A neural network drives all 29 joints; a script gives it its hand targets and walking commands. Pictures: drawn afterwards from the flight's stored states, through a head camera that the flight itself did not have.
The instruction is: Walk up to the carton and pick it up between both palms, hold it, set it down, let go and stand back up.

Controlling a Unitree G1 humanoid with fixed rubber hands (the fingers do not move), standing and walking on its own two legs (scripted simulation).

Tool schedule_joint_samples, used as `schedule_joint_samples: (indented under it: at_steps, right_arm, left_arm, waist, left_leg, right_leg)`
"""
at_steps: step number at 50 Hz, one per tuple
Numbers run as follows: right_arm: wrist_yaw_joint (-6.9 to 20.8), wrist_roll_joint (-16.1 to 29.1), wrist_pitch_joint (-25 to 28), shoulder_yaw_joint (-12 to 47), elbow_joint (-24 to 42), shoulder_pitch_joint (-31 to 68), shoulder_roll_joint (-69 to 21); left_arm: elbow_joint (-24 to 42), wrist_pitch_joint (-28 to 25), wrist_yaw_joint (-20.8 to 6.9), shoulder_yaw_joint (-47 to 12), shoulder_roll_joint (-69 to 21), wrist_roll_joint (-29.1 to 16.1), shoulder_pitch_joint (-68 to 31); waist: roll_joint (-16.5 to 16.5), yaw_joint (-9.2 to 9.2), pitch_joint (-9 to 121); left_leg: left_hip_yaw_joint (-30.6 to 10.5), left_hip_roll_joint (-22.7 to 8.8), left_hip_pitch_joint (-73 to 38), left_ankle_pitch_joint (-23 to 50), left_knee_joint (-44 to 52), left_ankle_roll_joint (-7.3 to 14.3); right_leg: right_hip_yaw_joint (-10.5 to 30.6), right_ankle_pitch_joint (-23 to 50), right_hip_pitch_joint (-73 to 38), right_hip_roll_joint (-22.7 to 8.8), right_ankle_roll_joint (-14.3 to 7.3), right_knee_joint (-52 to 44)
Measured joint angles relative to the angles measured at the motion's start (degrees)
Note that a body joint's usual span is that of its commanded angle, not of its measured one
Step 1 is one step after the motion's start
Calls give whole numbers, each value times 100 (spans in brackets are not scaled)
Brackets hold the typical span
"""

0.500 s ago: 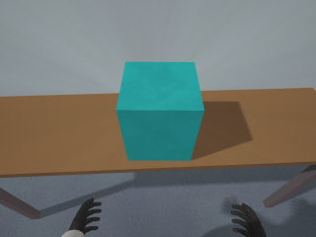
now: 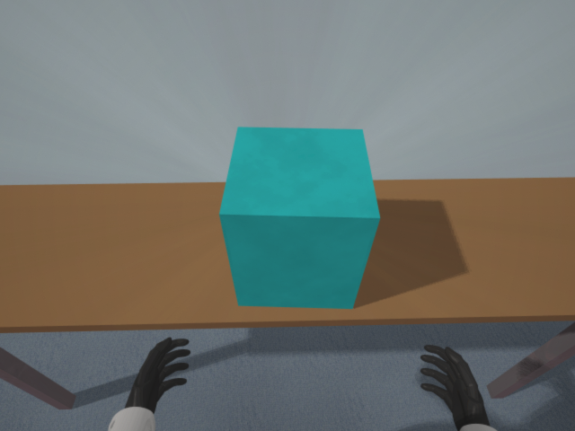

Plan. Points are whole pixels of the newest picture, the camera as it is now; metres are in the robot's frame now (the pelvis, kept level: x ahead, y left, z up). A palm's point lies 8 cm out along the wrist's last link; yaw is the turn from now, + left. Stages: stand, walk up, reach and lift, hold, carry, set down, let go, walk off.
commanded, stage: reach and lift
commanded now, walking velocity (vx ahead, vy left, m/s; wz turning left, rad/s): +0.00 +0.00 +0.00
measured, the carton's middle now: (297, 221) +0.45 +0.03 +0.01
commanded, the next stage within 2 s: none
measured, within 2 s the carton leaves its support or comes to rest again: neither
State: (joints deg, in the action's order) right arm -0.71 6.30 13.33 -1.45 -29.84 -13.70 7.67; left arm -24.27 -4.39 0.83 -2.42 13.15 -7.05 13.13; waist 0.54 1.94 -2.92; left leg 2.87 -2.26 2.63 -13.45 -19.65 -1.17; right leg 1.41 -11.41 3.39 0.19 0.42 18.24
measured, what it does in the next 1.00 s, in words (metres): stands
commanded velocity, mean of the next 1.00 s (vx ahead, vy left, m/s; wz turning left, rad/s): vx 0.00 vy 0.00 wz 0.00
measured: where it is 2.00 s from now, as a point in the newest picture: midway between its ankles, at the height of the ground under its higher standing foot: outside the picture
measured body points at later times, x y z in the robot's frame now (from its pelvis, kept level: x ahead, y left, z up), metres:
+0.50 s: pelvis -0.01 +0.00 +0.00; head -0.01 +0.01 +0.45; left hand +0.24 +0.22 -0.01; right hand +0.24 -0.20 -0.02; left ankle -0.03 +0.12 -0.75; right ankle -0.01 -0.13 -0.75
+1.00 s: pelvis -0.02 -0.01 +0.00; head +0.00 +0.01 +0.45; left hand +0.33 +0.21 +0.06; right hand +0.33 -0.20 +0.05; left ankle -0.03 +0.12 -0.75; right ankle -0.01 -0.13 -0.75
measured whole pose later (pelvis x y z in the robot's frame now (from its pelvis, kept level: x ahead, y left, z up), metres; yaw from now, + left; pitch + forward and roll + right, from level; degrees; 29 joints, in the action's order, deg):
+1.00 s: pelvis -0.02 -0.01 +0.00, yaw +1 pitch -1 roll +0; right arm -6.6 16.5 -1.4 0.8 -27.3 16.6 12.9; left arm -20.6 12.5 0.8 3.7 13.5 -9.8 -17.5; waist 1.1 0.7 -2.8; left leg 2.2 -2.5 7.0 -11.0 -19.0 -1.3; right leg 0.8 -9.1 7.5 0.4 0.2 17.4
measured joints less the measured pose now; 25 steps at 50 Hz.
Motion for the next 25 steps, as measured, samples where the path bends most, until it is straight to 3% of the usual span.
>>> schedule_joint_samples:
  at_steps: [25]
  right_arm:
    - [-155,431,514,189,-328,1116,63]
  left_arm:
    - [-746,-1200,52,-173,42,-503,-1148]
  waist:
    - [-48,-58,110]
  left_leg:
    - [-88,30,418,-132,-463,24]
  right_leg:
    - [-75,-159,383,-36,13,459]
